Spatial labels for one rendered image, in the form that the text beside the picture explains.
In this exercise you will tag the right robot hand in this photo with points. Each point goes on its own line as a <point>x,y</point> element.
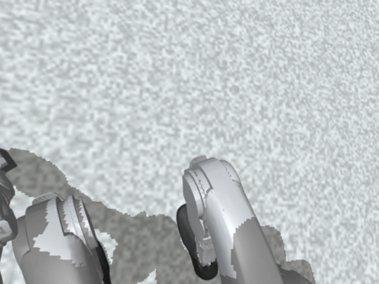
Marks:
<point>292,277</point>

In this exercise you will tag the left robot arm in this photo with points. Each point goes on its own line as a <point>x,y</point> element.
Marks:
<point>8,222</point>

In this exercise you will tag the cube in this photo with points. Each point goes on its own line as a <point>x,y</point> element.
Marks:
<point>6,161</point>

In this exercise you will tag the right robot foot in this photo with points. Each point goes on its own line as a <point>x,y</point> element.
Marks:
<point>188,239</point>

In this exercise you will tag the left robot foot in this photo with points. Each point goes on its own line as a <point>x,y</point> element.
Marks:
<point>104,264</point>

